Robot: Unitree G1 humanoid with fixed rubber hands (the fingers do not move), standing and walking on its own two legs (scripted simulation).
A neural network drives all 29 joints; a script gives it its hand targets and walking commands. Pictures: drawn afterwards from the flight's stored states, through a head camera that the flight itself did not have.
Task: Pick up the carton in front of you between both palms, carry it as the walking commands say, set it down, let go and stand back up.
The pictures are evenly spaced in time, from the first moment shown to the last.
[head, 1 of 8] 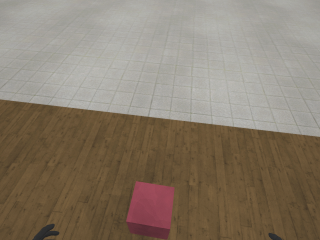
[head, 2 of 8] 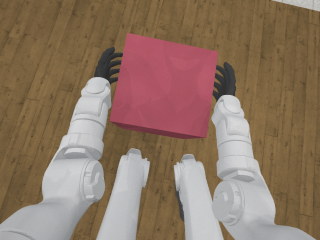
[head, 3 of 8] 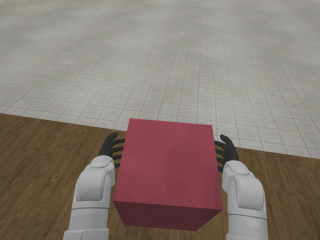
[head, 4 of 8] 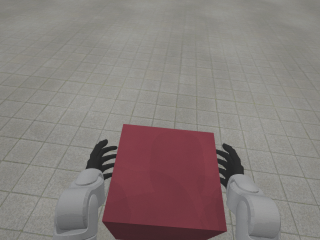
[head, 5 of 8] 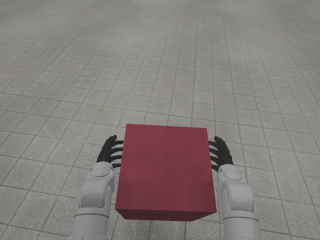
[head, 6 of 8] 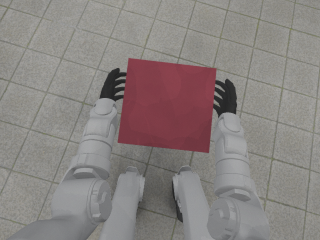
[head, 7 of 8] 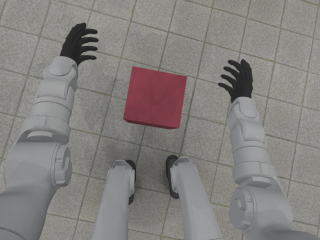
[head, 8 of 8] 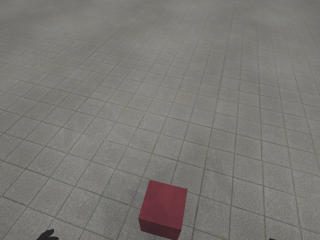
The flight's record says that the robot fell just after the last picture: no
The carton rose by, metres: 0.69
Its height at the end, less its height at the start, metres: -0.10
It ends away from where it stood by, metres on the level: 2.62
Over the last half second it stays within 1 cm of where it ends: yes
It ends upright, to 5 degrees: yes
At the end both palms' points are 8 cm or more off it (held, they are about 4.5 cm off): yes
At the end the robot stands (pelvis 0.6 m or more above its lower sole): yes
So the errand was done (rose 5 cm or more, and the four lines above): yes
